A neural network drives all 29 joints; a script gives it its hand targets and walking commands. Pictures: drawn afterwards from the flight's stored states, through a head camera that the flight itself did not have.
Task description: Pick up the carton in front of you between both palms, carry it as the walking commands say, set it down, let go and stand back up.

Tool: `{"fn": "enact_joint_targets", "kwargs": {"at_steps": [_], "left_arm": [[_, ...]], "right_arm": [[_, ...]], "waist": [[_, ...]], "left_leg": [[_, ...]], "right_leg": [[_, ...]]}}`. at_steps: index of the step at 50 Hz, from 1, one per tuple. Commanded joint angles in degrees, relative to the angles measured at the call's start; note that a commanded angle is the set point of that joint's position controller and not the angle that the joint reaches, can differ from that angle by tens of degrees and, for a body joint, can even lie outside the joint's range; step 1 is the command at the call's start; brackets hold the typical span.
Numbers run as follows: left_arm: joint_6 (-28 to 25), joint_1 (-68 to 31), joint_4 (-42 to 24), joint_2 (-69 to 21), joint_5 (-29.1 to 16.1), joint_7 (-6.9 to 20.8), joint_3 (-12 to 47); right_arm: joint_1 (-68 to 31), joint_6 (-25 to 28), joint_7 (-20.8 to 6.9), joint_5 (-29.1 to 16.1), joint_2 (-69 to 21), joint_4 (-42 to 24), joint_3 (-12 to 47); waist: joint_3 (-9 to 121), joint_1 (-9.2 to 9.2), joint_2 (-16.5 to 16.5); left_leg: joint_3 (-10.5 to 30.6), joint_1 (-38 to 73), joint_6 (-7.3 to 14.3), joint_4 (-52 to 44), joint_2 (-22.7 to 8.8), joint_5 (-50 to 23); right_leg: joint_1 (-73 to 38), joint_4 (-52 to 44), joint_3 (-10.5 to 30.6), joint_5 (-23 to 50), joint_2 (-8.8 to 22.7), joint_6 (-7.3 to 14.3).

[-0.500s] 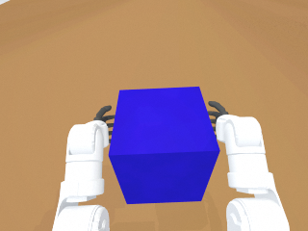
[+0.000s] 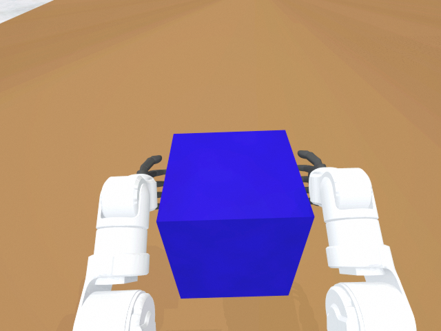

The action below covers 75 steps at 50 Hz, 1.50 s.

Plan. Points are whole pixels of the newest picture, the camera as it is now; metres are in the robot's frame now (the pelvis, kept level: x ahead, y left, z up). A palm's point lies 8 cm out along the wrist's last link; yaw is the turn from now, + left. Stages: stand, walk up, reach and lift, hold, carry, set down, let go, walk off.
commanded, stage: carry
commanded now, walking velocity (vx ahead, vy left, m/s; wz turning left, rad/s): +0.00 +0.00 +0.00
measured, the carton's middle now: (231, 215) +0.34 +0.00 +0.05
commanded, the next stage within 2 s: none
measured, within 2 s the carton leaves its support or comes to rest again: neither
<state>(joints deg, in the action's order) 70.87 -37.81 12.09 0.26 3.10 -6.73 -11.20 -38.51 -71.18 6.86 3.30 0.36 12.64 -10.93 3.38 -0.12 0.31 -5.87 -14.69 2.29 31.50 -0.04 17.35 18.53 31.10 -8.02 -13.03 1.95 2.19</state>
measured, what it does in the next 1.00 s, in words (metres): stands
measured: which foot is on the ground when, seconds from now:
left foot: down 0.00-1.00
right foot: down 0.00-1.00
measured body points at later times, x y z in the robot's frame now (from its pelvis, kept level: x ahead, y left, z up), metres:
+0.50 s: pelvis -0.02 +0.00 +0.00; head -0.04 +0.00 +0.45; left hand +0.33 +0.16 +0.12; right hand +0.33 -0.15 +0.12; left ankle -0.01 +0.09 -0.73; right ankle +0.04 -0.10 -0.73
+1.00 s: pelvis -0.03 +0.01 +0.00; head -0.04 +0.01 +0.45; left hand +0.33 +0.16 +0.12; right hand +0.33 -0.14 +0.12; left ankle -0.01 +0.09 -0.73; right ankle +0.04 -0.10 -0.73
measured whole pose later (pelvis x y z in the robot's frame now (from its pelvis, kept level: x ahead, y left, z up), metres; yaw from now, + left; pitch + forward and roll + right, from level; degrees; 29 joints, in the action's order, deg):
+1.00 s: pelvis -0.03 +0.01 +0.00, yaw +0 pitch +1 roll +0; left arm 71.1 -38.5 12.3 0.4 3.2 -6.9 -11.1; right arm -38.8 -71.1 7.0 3.3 0.3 12.7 -11.3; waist 3.0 -0.1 -0.1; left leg -6.7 -17.9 3.3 31.8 0.3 14.6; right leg 21.2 30.2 -8.0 -9.5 2.9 1.7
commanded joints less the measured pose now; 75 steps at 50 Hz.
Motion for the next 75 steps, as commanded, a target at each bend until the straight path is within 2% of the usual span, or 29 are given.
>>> {"fn": "enact_joint_targets", "kwargs": {"at_steps": [1,33,75], "left_arm": [[-1.9,-44.3,-8.2,-64.0,-24.5,13.2,32.4],[-1.8,-44.7,-8.3,-64.4,-24.7,13.1,32.5],[-1.9,-44.8,-8.0,-64.6,-24.6,13.0,32.4]], "right_arm": [[-44.0,2.2,-12.9,-24.7,-64.9,-8.2,32.2],[-44.4,2.1,-13.0,-24.8,-65.0,-8.4,32.0],[-44.7,2.2,-13.1,-25.0,-65.1,-8.3,31.8]], "waist": [[22.6,0.12,-0.3],[23.3,0.06,-0.3],[23.8,-0.10,-0.2]], "left_leg": [[7.1,4.2,1.5,-4.5,-8.2,-12.5],[7.3,2.4,1.9,-5.3,-8.2,-9.7],[7.2,2.2,1.9,-5.4,-8.5,-10.5]], "right_leg": [[-10.1,-3.2,7.6,11.5,7.6,1.5],[-8.3,-4.1,7.6,7.6,7.7,1.2],[-8.0,-4.0,7.2,7.5,7.8,0.9]]}}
